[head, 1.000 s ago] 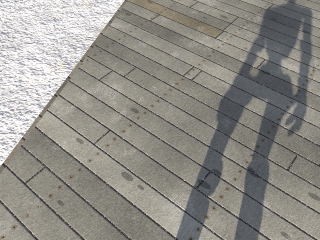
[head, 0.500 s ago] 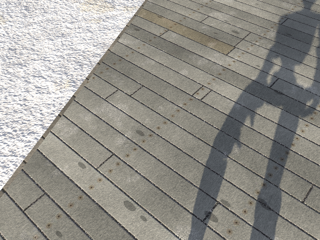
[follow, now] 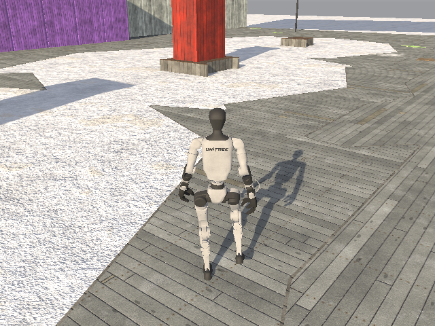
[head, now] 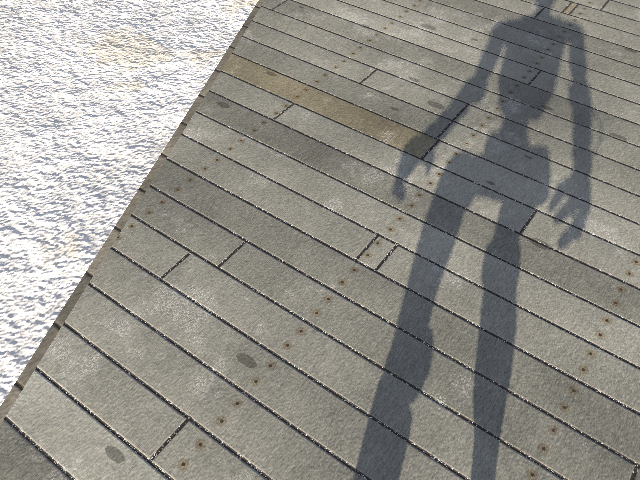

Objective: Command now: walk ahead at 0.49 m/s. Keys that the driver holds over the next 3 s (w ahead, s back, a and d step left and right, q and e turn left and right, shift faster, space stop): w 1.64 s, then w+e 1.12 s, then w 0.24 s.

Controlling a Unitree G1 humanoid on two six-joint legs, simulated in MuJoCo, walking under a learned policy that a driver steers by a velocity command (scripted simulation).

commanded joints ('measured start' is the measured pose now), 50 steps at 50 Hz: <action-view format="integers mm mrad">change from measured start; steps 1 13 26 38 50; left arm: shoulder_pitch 4 -150 114 281 120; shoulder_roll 46 85 107 133 103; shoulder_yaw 12 20 31 38 35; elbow -47 -121 9 99 20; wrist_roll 8 -11 14 -5 -9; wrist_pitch -1 -33 -34 4 -25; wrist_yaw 2 -53 -43 -7 -8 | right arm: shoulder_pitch -34 67 -82 -442 -146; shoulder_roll -140 -193 -98 -75 -98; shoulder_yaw -23 -41 -34 -22 -40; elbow -59 -17 -114 -239 -142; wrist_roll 4 24 13 26 -5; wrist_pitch -11 36 33 9 -4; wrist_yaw -21 -38 -42 2 1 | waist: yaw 38 32 20 111 34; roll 66 126 -16 -16 96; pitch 61 38 6 107 -59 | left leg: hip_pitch -69 194 -541 -587 55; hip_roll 292 344 248 188 346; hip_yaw -217 -170 -126 -84 -367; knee -183 40 772 286 -54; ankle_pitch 89 322 10 168 88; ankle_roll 171 88 -49 -30 157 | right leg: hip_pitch -41 181 522 751 50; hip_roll -30 96 -73 -118 1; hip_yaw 7 -80 95 27 32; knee -160 -601 -959 -934 114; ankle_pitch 163 75 264 218 -128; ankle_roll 23 -40 -190 -147 -18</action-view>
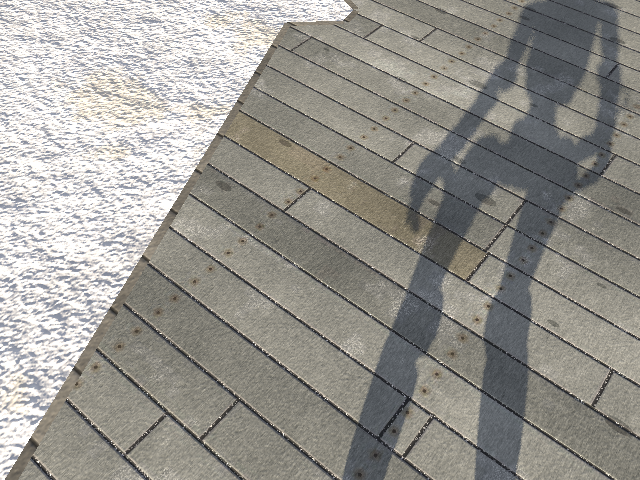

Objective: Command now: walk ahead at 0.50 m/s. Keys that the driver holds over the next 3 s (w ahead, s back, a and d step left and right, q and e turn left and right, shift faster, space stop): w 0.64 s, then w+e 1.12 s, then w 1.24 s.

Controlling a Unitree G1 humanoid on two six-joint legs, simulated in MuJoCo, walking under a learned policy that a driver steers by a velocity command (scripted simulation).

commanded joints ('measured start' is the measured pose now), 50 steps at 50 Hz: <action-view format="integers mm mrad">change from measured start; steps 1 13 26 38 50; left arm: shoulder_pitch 10 -335 1 22 121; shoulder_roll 75 33 138 131 5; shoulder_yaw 28 19 50 40 19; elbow -66 -171 -100 -51 -96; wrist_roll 7 11 12 16 17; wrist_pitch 0 14 -2 1 24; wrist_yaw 8 -9 -27 1 17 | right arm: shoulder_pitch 46 236 160 -106 226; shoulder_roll -71 -141 -144 -61 -306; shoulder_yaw -10 -20 -14 -26 -91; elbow -21 67 32 -51 -14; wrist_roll -13 9 44 0 -14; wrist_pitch -13 4 -22 16 -25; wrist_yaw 3 -36 -27 -41 -31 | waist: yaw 7 -73 86 26 -111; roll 93 81 -113 -30 211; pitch -77 44 -192 24 -346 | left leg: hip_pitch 227 294 -406 -307 730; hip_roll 270 227 89 148 398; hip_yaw -330 -136 -154 -107 -503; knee -291 -362 844 232 -18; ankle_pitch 115 167 -311 211 17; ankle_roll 171 131 0 -74 127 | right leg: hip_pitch -211 -300 590 228 -161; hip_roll -113 -74 -310 -148 64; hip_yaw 51 -22 461 109 27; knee -14 -568 -897 -1074 -170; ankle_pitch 102 494 141 377 82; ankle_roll -9 34 -209 -166 1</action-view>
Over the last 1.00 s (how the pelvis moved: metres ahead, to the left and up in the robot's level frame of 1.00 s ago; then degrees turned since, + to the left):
0.55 -0.01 -0.01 1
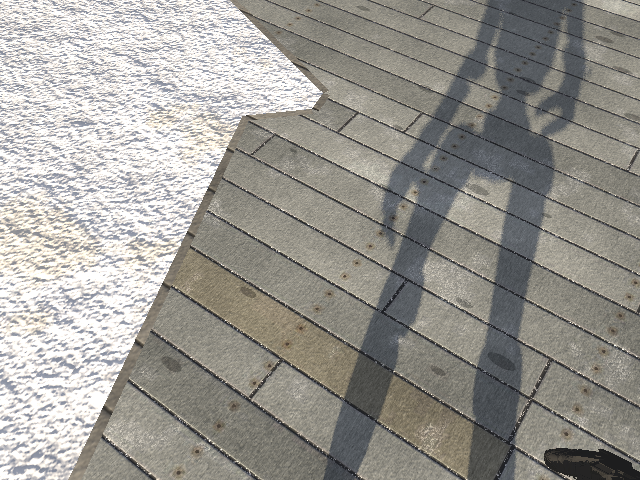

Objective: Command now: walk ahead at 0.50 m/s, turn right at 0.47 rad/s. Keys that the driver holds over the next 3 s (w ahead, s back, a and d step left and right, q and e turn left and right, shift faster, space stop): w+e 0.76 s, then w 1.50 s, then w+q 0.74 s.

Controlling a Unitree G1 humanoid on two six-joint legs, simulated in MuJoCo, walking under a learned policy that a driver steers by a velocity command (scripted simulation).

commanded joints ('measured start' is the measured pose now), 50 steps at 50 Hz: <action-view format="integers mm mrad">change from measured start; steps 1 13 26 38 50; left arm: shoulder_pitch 47 -216 -11 -148 -46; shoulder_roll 18 53 233 184 177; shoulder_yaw -13 27 104 50 41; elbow -123 -215 -241 -297 -221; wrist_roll -15 -7 -9 2 3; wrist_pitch -37 22 34 -20 4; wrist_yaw -3 -19 -52 -10 1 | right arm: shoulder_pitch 421 222 278 75 38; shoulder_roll -276 -152 -233 -122 -174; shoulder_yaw -77 -46 -63 -28 -32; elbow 43 55 45 -97 -133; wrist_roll -15 -22 11 -23 -4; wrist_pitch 1 3 69 20 -17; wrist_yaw -9 -31 -45 -23 19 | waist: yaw -171 -85 96 -73 -71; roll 350 61 9 -36 -124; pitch -408 20 -173 -21 -20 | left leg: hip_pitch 889 357 286 -164 52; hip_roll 434 251 214 73 -24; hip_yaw -738 42 269 -42 23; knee -172 -371 418 341 -54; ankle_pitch -229 98 515 -17 21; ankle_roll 242 138 -4 -88 34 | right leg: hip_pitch -667 -667 93 -155 62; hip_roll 28 -160 -6 -150 -192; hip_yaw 37 12 -106 185 208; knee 695 420 16 -322 -93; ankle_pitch -167 402 306 506 735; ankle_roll -23 -7 -191 -259 -160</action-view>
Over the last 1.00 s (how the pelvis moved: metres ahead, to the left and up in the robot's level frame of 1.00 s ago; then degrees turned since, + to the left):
0.54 -0.02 -0.01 -8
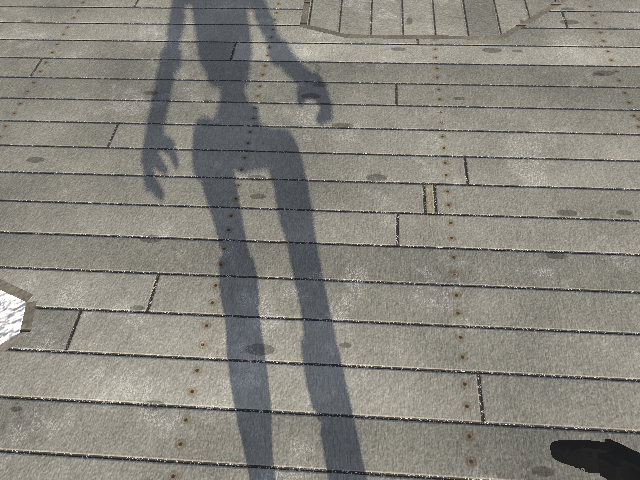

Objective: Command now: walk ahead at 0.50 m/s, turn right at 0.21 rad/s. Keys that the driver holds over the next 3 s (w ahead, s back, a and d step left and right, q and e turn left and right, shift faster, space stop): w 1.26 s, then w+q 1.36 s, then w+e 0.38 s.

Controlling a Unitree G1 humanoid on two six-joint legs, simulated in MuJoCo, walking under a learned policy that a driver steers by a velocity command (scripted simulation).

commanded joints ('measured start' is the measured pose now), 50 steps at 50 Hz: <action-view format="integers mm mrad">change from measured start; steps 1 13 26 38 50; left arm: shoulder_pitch -17 -162 -325 -148 15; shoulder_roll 130 58 98 124 180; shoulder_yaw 25 -5 1 8 21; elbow -49 -126 -184 -72 48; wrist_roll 6 12 1 15 -6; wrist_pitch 2 -19 -48 -59 -20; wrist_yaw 4 -4 -52 -37 -11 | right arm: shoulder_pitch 146 250 359 256 -69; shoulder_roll -178 -147 -208 -92 -83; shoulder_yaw -61 -40 -51 -18 -5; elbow -23 38 106 21 -89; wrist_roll -10 2 25 4 15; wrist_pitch -26 2 59 52 25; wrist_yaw -5 -18 -41 -35 7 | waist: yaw -134 -91 -82 -102 -8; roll -140 33 61 -105 -101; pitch -121 -6 -8 -17 61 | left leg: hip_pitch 309 382 559 -130 -133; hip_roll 21 211 228 138 66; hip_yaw -5 -201 -75 -47 -4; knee -6 -328 -127 557 55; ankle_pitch -5 36 349 -232 -7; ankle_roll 86 224 126 -29 6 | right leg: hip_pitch -47 -680 -434 -176 29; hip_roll -206 -214 -99 -312 -338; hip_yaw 100 -84 -172 64 -47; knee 220 569 89 -243 -178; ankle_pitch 766 206 336 411 456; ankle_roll -87 62 -11 -201 -127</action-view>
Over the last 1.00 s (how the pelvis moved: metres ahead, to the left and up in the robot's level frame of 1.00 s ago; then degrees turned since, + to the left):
0.51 -0.14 0.01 -31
